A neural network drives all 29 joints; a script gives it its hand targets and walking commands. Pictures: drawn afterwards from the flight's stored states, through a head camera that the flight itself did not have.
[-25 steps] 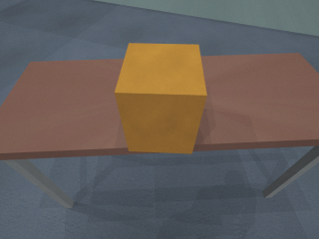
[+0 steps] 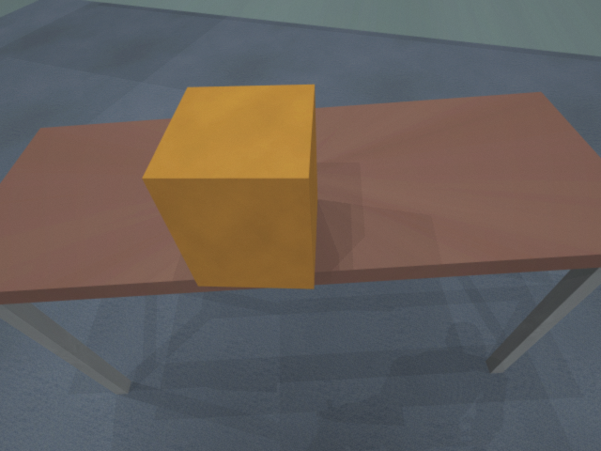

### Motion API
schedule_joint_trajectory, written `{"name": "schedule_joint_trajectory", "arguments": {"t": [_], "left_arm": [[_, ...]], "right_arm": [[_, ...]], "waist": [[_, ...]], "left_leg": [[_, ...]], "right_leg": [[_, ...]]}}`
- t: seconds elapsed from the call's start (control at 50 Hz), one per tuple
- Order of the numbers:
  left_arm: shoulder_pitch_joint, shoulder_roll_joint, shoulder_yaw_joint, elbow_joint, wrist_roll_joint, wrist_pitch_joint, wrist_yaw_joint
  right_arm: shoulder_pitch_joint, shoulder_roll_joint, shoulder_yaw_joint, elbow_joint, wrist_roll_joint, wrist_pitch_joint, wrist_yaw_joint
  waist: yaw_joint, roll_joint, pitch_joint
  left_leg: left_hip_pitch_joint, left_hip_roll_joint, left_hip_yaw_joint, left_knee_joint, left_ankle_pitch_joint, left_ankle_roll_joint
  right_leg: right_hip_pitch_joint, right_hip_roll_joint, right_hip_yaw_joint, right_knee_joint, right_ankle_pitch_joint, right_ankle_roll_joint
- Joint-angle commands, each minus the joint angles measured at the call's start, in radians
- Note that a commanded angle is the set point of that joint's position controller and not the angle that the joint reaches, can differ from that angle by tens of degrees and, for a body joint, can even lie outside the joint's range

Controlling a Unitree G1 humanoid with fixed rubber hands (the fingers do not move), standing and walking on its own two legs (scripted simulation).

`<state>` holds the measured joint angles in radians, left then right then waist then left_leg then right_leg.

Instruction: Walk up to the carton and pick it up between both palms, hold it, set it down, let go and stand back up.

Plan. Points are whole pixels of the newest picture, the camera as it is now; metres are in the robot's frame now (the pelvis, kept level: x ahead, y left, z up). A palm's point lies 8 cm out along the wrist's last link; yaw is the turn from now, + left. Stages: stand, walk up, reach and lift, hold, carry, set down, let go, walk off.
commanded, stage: walk up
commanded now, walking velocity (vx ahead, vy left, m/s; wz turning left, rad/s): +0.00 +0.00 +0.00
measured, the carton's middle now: (252, 191) +0.48 +0.08 +0.06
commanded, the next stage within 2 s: stand in 0.76 s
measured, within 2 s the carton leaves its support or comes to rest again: neither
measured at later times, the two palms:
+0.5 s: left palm out of the picture -0.02 +0.31 -0.15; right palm out of the picture +0.03 -0.16 -0.14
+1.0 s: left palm out of the picture +0.01 +0.28 -0.14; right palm out of the picture +0.00 -0.14 -0.15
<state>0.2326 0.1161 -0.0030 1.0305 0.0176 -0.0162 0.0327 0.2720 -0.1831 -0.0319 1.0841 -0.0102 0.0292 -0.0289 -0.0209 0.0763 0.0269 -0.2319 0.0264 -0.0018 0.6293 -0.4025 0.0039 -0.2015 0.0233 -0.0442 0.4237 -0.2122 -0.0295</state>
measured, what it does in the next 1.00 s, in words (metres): steps on the spot: left foot, then left foot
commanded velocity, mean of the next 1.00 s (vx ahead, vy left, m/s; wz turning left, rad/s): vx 0.01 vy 0.03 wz -0.02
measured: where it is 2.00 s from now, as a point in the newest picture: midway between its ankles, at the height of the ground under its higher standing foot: outside the picture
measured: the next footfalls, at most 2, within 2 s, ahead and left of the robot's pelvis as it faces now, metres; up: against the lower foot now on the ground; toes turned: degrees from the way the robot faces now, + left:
left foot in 0.04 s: +0.01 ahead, +0.11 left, +0.00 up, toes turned +1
left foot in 0.42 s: +0.07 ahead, +0.18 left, +0.00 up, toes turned -1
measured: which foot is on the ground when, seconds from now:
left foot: up 0.00-0.02, down 0.04-0.18, up 0.20-0.40, down 0.42-1.00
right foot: down 0.00-0.42, up 0.44-0.64, down 0.66-1.00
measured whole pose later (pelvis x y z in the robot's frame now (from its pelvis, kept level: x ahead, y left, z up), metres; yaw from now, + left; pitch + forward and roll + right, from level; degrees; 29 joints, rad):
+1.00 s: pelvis +0.02 +0.07 +0.00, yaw -2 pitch -2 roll +0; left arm 0.29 0.13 0.00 1.13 0.01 -0.01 0.04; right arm 0.27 -0.14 -0.01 1.14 -0.01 0.00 -0.03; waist -0.01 0.01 0.05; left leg -0.16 -0.01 0.02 0.40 -0.20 0.02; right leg -0.09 0.00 -0.02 0.39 -0.26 0.00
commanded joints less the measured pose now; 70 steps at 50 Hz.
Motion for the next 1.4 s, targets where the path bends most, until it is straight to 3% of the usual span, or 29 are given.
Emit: {"name": "schedule_joint_trajectory", "arguments": {"t": [0.0, 0.04, 0.06, 0.12, 0.14, 0.16, 0.18, 0.2, 0.24, 0.26, 0.28, 0.32, 0.36, 0.38, 0.4, 0.42, 0.44, 0.48, 0.58, 0.62, 0.7, 1.12, 1.14, 1.16, 1.2, 1.26, 1.3, 1.34, 1.38], "left_arm": [[0.033, 0.139, 0.029, -0.007, -0.011, 0.003, 0.007], [0.096, 0.096, 0.026, 0.0, -0.023, 0.003, 0.0], [0.085, 0.078, 0.019, 0.011, -0.021, 0.006, 0.002], [0.08, 0.126, 0.037, 0.029, -0.014, 0.007, 0.002], [0.263, 0.302, 0.103, 0.041, 0.012, 0.022, 0.022], [0.309, 0.384, 0.122, 0.052, 0.016, 0.04, 0.059], [0.301, 0.364, 0.116, 0.064, 0.022, 0.039, 0.07], [0.248, 0.316, 0.114, 0.042, 0.019, 0.034, 0.072], [0.139, 0.258, 0.112, 0.01, 0.024, 0.026, 0.06], [-0.032, 0.067, 0.044, 0.006, -0.014, 0.019, 0.044], [-0.044, 0.069, 0.047, 0.0, -0.005, 0.024, 0.033], [0.035, 0.118, 0.051, 0.023, 0.013, 0.026, 0.022], [0.081, 0.172, 0.058, 0.029, 0.015, 0.027, 0.006], [0.136, 0.16, 0.056, 0.045, 0.017, 0.027, 0.0], [0.203, 0.11, 0.044, 0.04, 0.01, 0.032, -0.003], [0.212, 0.093, 0.045, 0.034, -0.006, 0.051, 0.005], [0.172, 0.147, 0.055, 0.023, -0.01, 0.063, 0.005], [0.155, 0.109, 0.049, 0.036, -0.009, 0.061, -0.009], [0.18, 0.106, 0.037, 0.052, -0.011, 0.034, 0.003], [0.18, 0.104, 0.029, 0.061, -0.015, 0.019, 0.01], [0.123, 0.108, 0.023, 0.076, -0.006, 0.008, 0.001], [0.144, 0.081, 0.016, 0.106, -0.007, -0.001, 0.011], [-1.002, 0.301, -0.004, -0.519, -0.094, 0.172, 0.006], [-0.797, 0.211, -0.014, -0.438, -0.086, 0.261, 0.068], [-0.613, 0.287, -0.033, -0.395, -0.145, 0.495, 0.105], [-0.498, 0.219, -0.012, -0.293, -0.161, 0.685, 0.071], [-0.376, 0.152, -0.02, -0.125, -0.127, 0.713, 0.001], [-0.299, 0.112, 0.011, -0.177, -0.052, 0.687, -0.075], [-0.244, 0.124, 0.072, -0.317, 0.044, 0.665, -0.095]], "right_arm": [[0.132, -0.04, 0.006, 0.023, 0.003, -0.026, -0.018], [0.099, -0.094, 0.0, 0.032, 0.001, -0.035, -0.015], [0.065, -0.063, 0.006, 0.038, 0.002, -0.034, -0.006], [0.056, -0.014, 0.02, 0.034, -0.007, -0.045, -0.008], [0.019, -0.189, -0.046, 0.01, -0.013, -0.013, 0.015], [-0.094, -0.221, -0.068, -0.055, -0.051, 0.019, 0.019], [-0.061, -0.151, -0.058, -0.067, -0.062, 0.033, 0.027], [-0.041, -0.077, -0.044, -0.068, -0.054, 0.035, 0.033], [-0.027, -0.043, -0.04, -0.094, -0.043, 0.019, 0.043], [0.039, 0.086, 0.003, -0.081, 0.015, -0.011, 0.052], [0.039, 0.008, -0.015, -0.092, 0.012, -0.018, 0.049], [0.035, -0.023, -0.016, -0.074, 0.009, -0.019, 0.025], [0.127, -0.056, -0.019, -0.029, -0.001, -0.018, -0.003], [0.148, -0.09, -0.021, -0.023, -0.012, -0.029, -0.007], [0.155, -0.164, -0.027, -0.041, -0.023, -0.04, -0.008], [0.067, -0.216, -0.025, -0.06, -0.007, -0.032, -0.006], [-0.029, -0.191, -0.023, -0.08, -0.014, -0.026, 0.003], [-0.07, -0.096, 0.009, -0.091, -0.018, -0.045, 0.007], [-0.002, -0.053, 0.023, -0.044, -0.005, -0.058, -0.006], [0.0, -0.054, 0.017, -0.034, 0.003, -0.05, -0.008], [0.04, -0.026, 0.016, -0.015, 0.013, -0.043, -0.005], [0.08, -0.023, 0.014, 0.064, 0.002, -0.04, -0.008], [-1.023, -0.113, -0.102, -0.529, 0.062, -0.012, 0.023], [-0.754, -0.039, -0.159, -0.352, -0.04, 0.079, 0.039], [-0.577, -0.054, -0.132, -0.356, -0.034, 0.28, 0.054], [-0.347, 0.053, -0.046, -0.257, 0.047, 0.426, 0.012], [-0.269, 0.021, -0.008, -0.111, 0.147, 0.46, -0.039], [-0.256, 0.016, 0.022, -0.112, 0.216, 0.421, -0.093], [-0.301, -0.036, 0.026, -0.106, 0.199, 0.318, -0.117]], "waist": [[-0.017, -0.201, -0.009], [0.056, -0.053, 0.011], [0.047, 0.026, 0.061], [0.035, 0.015, 0.054], [0.126, 0.129, -0.024], [0.171, -0.028, 0.15], [0.123, -0.046, 0.16], [0.087, -0.033, 0.132], [0.047, -0.171, 0.051], [-0.066, -0.399, -0.019], [-0.05, -0.435, -0.036], [-0.009, -0.423, -0.022], [-0.023, -0.287, -0.026], [-0.016, -0.174, -0.025], [0.015, 0.039, -0.034], [0.021, 0.188, 0.001], [0.034, 0.211, 0.103], [0.058, 0.097, 0.119], [0.054, 0.141, 0.01], [0.059, 0.096, -0.004], [0.005, -0.15, 0.06], [0.018, -0.071, 0.066], [-0.053, -0.307, -0.077], [-0.073, -0.212, 0.047], [0.002, -0.185, -0.164], [0.006, 0.008, -0.323], [-0.006, 0.06, -0.504], [-0.015, 0.116, -0.566], [0.038, 0.125, -0.491]], "left_leg": [[0.136, 0.037, -0.028, -0.321, 0.326, 0.006], [0.111, 0.09, -0.091, -0.277, 0.395, 0.03], [0.007, 0.076, -0.089, -0.303, 0.29, 0.033], [0.058, 0.072, -0.07, -0.329, 0.331, 0.023], [-0.135, -0.03, 0.103, -0.067, -0.198, -0.013], [-0.428, -0.028, 0.077, 0.179, -0.15, -0.04], [-0.412, 0.034, -0.014, 0.299, -0.088, -0.039], [-0.392, 0.039, -0.035, 0.378, -0.031, -0.037], [-0.314, 0.051, -0.068, 0.436, 0.065, -0.041], [-0.014, 0.037, -0.06, 0.192, 0.028, -0.011], [-0.024, -0.023, 0.01, 0.131, 0.027, -0.013], [0.011, -0.061, 0.089, -0.047, 0.071, -0.021], [0.15, -0.05, 0.087, -0.235, 0.244, -0.028], [0.219, 0.017, -0.002, -0.293, 0.282, -0.039], [0.205, 0.24, -0.278, -0.395, 0.212, -0.024], [-0.066, 0.327, -0.372, -0.487, -0.08, 0.073], [-0.238, 0.304, -0.415, -0.565, -0.244, 0.103], [-0.128, 0.192, -0.261, -0.483, 0.047, 0.08], [0.041, 0.164, -0.17, -0.341, 0.445, 0.117], [0.05, 0.138, -0.144, -0.294, 0.488, 0.088], [0.087, 0.062, -0.073, -0.303, 0.292, 0.041], [0.064, 0.06, -0.069, -0.298, 0.331, 0.027], [-0.306, 0.046, 0.027, -0.151, 0.117, 0.015], [-0.321, -0.003, 0.078, -0.051, -0.097, 0.007], [-0.285, -0.028, 0.11, -0.01, -0.128, 0.015], [-0.325, 0.018, 0.014, 0.013, 0.126, -0.014], [-0.261, -0.002, -0.024, 0.103, 0.555, -0.064], [-0.043, -0.003, -0.053, 0.016, 0.715, -0.087], [0.136, 0.001, -0.062, -0.093, 0.812, -0.075]], "right_leg": [[0.019, -0.196, 0.181, -0.076, 0.284, -0.071], [-0.005, -0.114, 0.121, -0.097, 0.118, -0.032], [0.052, -0.106, 0.108, -0.117, 0.062, -0.02], [0.06, -0.113, 0.115, -0.08, 0.156, -0.025], [0.206, -0.297, 0.348, -0.109, -0.474, -0.111], [0.186, -0.531, 0.689, -0.233, -0.269, -0.165], [0.104, -0.614, 0.735, -0.248, -0.101, -0.216], [0.066, -0.56, 0.618, -0.23, -0.018, -0.209], [-0.028, -0.415, 0.404, -0.211, -0.061, -0.146], [-0.196, -0.131, 0.08, -0.192, -0.007, -0.079], [-0.15, -0.071, 0.031, -0.146, 0.009, -0.052], [-0.097, -0.093, 0.055, -0.102, 0.046, -0.095], [-0.14, -0.143, 0.103, -0.025, 0.082, -0.081], [-0.199, -0.118, 0.088, 0.043, -0.022, -0.041], [-0.254, -0.049, 0.041, 0.166, -0.214, 0.013], [-0.138, -0.043, 0.043, 0.201, -0.315, 0.028], [-0.056, -0.048, 0.056, 0.278, -0.272, 0.026], [-0.095, -0.041, 0.061, 0.269, -0.205, 0.025], [-0.04, -0.047, 0.046, 0.118, -0.153, 0.022], [0.06, -0.068, 0.063, -0.072, 0.077, 0.022], [-0.022, -0.112, 0.118, -0.09, 0.093, 0.001], [0.044, -0.119, 0.098, -0.113, 0.081, -0.004], [-0.34, -0.025, 0.108, 0.065, -0.112, 0.045], [-0.376, -0.037, 0.048, 0.152, -0.361, 0.023], [-0.197, -0.044, -0.016, 0.21, -0.39, 0.012], [-0.165, -0.115, 0.029, 0.222, -0.025, -0.007], [-0.122, -0.045, 0.012, 0.287, 0.389, -0.015], [-0.14, 0.004, 0.051, 0.186, 0.46, -0.008], [-0.108, 0.043, 0.092, 0.092, 0.462, -0.022]]}}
